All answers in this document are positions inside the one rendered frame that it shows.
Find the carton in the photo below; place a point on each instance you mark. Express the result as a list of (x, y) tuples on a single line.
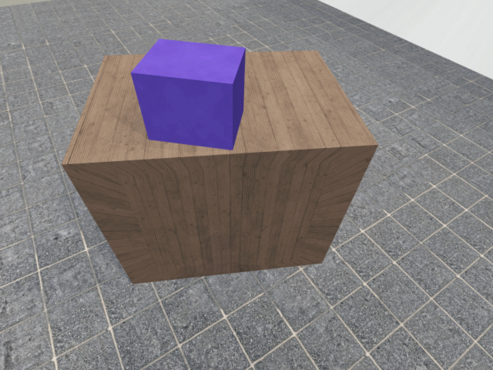
[(191, 93)]

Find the pedestal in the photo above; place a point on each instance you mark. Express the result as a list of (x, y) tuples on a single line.
[(172, 211)]

